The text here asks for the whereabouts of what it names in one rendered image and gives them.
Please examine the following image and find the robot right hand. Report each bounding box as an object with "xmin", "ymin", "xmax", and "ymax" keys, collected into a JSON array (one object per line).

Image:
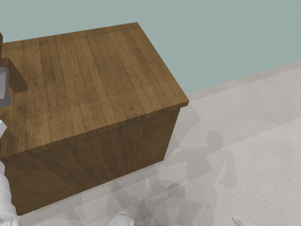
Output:
[{"xmin": 232, "ymin": 216, "xmax": 252, "ymax": 226}]

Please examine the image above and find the tap lever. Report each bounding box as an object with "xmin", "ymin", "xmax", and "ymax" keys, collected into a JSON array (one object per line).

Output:
[{"xmin": 0, "ymin": 66, "xmax": 11, "ymax": 108}]

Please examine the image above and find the left robot forearm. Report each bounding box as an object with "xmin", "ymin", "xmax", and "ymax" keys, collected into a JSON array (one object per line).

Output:
[{"xmin": 0, "ymin": 161, "xmax": 18, "ymax": 224}]

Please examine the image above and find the left robot shin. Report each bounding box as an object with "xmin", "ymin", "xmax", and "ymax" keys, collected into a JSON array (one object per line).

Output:
[{"xmin": 119, "ymin": 212, "xmax": 128, "ymax": 217}]

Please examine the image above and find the left robot thigh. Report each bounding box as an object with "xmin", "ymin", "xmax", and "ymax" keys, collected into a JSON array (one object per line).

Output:
[{"xmin": 107, "ymin": 216, "xmax": 134, "ymax": 226}]

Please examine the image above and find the counter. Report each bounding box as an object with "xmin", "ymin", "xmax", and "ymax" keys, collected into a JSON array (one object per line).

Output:
[{"xmin": 0, "ymin": 22, "xmax": 189, "ymax": 216}]

